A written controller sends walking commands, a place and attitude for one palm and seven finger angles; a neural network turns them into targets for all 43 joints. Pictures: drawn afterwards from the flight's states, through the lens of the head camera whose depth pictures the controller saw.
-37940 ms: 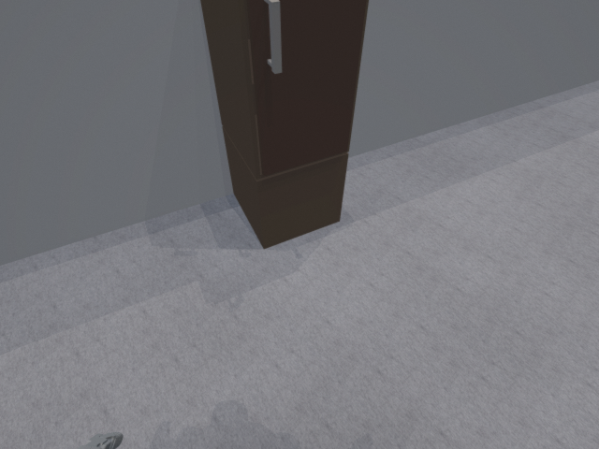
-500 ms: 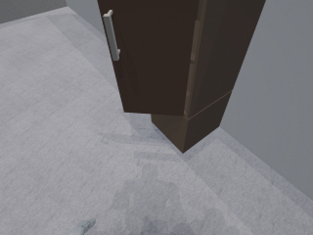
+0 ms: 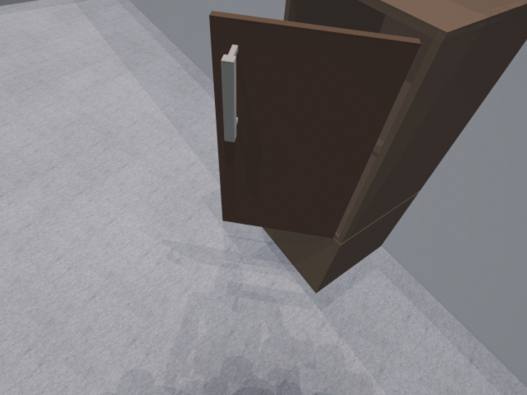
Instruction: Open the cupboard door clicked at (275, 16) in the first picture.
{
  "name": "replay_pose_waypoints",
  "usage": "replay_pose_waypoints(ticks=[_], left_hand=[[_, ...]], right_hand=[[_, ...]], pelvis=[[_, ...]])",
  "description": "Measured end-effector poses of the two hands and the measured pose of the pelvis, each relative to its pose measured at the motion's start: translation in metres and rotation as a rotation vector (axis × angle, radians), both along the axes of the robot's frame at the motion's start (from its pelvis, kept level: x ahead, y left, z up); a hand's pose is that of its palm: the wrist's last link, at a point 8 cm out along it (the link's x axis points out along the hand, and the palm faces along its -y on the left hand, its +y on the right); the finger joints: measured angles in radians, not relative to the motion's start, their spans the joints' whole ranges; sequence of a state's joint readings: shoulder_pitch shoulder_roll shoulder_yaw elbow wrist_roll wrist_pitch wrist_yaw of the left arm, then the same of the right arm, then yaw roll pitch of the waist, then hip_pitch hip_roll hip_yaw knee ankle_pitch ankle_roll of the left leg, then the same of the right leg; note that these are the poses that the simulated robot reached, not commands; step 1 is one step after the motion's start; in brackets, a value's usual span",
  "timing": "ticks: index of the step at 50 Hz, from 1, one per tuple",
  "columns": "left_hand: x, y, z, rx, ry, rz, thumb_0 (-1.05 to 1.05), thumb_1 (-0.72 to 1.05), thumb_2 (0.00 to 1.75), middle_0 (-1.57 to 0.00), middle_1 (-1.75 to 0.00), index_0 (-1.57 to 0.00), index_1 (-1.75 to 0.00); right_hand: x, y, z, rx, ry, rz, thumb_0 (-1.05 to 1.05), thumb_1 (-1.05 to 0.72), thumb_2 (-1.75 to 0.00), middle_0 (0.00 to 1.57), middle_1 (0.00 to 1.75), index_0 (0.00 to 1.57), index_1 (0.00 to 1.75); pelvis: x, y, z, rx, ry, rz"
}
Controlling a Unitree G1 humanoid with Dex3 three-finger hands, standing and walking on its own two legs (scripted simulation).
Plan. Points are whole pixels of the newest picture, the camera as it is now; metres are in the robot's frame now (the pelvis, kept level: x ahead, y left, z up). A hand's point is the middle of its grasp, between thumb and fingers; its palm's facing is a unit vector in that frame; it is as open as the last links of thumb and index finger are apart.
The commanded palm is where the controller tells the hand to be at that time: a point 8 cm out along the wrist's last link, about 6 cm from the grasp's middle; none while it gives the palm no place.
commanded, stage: come to a stop and stand still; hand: left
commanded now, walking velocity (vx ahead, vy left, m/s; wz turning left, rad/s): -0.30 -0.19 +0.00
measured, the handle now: (232, 96) +0.59 +0.12 +0.12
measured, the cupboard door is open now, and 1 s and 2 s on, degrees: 46 46 46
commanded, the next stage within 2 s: none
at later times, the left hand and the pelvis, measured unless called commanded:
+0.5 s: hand out of the picture +0.09 +0.13 -0.16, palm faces +0.01 -0.97 -0.23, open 7.3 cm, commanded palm none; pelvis +0.02 -0.05 +0.00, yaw -1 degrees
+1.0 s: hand out of the picture +0.01 +0.21 -0.17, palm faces +0.01 -0.96 -0.26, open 7.4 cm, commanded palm none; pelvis -0.02 +0.01 -0.01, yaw -2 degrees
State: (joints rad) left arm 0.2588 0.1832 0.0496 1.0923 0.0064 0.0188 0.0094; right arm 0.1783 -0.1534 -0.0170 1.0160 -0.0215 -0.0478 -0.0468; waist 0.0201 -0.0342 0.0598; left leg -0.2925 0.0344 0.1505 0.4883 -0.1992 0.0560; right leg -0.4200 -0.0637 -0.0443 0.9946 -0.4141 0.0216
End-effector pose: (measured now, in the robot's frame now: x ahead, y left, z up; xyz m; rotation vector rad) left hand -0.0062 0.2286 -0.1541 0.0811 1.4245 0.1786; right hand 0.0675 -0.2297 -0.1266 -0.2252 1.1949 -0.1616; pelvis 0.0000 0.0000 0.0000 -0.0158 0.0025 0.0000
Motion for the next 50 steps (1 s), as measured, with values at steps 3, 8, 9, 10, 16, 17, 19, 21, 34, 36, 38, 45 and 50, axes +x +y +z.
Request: replay_pose_waypoints(ticks=[3,8,9,10,16,17,19,21,34,36,38,45,50], left_hand=[[0.034,0.001,0.003,0.006,-0.05,-0.019,0.0,0.91,0.9,-0.2,-0.3,-0.19,-0.3],[0.076,-0.002,0.01,0.033,-0.114,-0.057,0.0,0.91,0.9,-0.2,-0.3,-0.19,-0.3],[0.082,-0.004,0.012,0.04,-0.125,-0.066,0.0,0.91,0.9,-0.2,-0.3,-0.19,-0.3],[0.088,-0.007,0.013,0.047,-0.135,-0.075,0.0,0.91,0.9,-0.2,-0.3,-0.19,-0.3],[0.105,-0.029,0.016,0.11,-0.197,-0.12,0.0,0.91,0.9,-0.2,-0.3,-0.2,-0.3],[0.103,-0.034,0.017,0.112,-0.19,-0.125,0.0,0.91,0.9,-0.2,-0.3,-0.2,-0.3],[0.1,-0.043,0.021,0.105,-0.174,-0.131,0.0,0.91,0.9,-0.2,-0.3,-0.2,-0.3],[0.096,-0.05,0.024,0.095,-0.165,-0.127,0.0,0.91,0.9,-0.2,-0.3,-0.2,-0.3],[0.048,-0.011,-0.001,0.071,-0.084,-0.038,0.0,0.91,0.9,-0.21,-0.3,-0.2,-0.3],[0.041,-0.001,-0.003,0.082,-0.075,-0.053,0.0,0.91,0.9,-0.2,-0.3,-0.2,-0.3],[0.036,0.01,-0.002,0.094,-0.072,-0.064,0.0,0.91,0.9,-0.2,-0.3,-0.2,-0.3],[0.023,0.029,0.01,0.128,-0.119,-0.074,0.0,0.91,0.9,-0.2,-0.3,-0.2,-0.3],[0.011,0.028,0.016,0.108,-0.117,-0.096,0.0,0.91,0.9,-0.2,-0.3,-0.2,-0.3]], right_hand=[[-0.002,-0.004,0.0,-0.006,0.043,-0.017,0.0,-0.95,-0.9,0.2,0.3,0.2,0.3],[-0.012,-0.018,-0.002,-0.005,0.089,-0.061,0.0,-0.93,-0.9,0.2,0.3,0.2,0.3],[-0.015,-0.023,-0.003,-0.003,0.097,-0.069,0.0,-0.93,-0.9,0.2,0.3,0.2,0.3],[-0.018,-0.027,-0.005,0.0,0.103,-0.077,0.0,-0.92,-0.9,0.2,0.3,0.2,0.3],[-0.033,-0.061,-0.028,0.048,0.142,-0.126,0.0,-0.91,-0.9,0.2,0.3,0.2,0.3],[-0.035,-0.065,-0.03,0.052,0.154,-0.132,0.01,-0.91,-0.9,0.2,0.3,0.2,0.3],[-0.037,-0.071,-0.03,0.059,0.17,-0.138,0.01,-0.91,-0.9,0.2,0.3,0.2,0.3],[-0.037,-0.074,-0.028,0.061,0.178,-0.134,0.01,-0.91,-0.9,0.2,0.3,0.19,0.3],[0.011,-0.044,-0.011,0.003,0.053,-0.028,0.01,-0.91,-0.9,0.2,0.3,0.19,0.3],[0.02,-0.034,-0.009,0.001,-0.001,-0.015,0.01,-0.91,-0.9,0.2,0.3,0.19,0.3],[0.026,-0.022,-0.009,0.01,-0.05,-0.005,0.01,-0.91,-0.9,0.2,0.3,0.19,0.3],[0.022,0.015,-0.017,0.09,-0.108,0.028,0.01,-0.91,-0.9,0.2,0.3,0.2,0.3],[0.001,0.027,-0.017,0.121,-0.101,-0.007,0.0,-0.92,-0.9,0.2,0.3,0.2,0.3]], pelvis=[[0.006,-0.001,0.002,-0.007,0.006,-0.006],[0.011,-0.013,0.003,-0.016,0.015,-0.017],[0.012,-0.017,0.003,-0.017,0.016,-0.018],[0.012,-0.02,0.003,-0.018,0.018,-0.018],[0.015,-0.05,-0.011,0.027,0.034,-0.032],[0.015,-0.051,-0.011,0.021,0.032,-0.033],[0.016,-0.053,-0.008,0.016,0.028,-0.027],[0.017,-0.054,-0.004,0.021,0.025,-0.025],[0.015,-0.023,-0.01,0.006,0.003,-0.004],[0.012,-0.015,-0.012,0.0,-0.001,-0.012],[0.008,-0.008,-0.014,-0.001,-0.009,-0.015],[-0.01,0.006,-0.015,0.014,-0.028,-0.023],[-0.017,0.013,-0.01,0.014,-0.019,-0.032]])
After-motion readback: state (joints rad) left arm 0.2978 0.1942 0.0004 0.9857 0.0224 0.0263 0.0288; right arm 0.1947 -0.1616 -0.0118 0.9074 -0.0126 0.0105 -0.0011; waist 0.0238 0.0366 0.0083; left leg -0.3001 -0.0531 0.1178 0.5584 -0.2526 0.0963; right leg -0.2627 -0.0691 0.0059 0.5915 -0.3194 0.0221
